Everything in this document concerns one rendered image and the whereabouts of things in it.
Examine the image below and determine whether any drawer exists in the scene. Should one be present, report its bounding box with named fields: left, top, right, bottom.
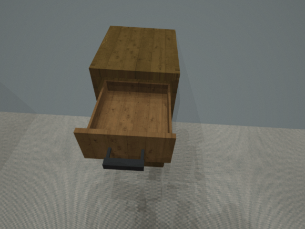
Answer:
left=73, top=80, right=176, bottom=163

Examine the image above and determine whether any cabinet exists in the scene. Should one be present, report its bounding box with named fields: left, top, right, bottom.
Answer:
left=89, top=26, right=180, bottom=167

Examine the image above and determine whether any handle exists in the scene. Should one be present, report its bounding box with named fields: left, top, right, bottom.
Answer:
left=102, top=147, right=144, bottom=171

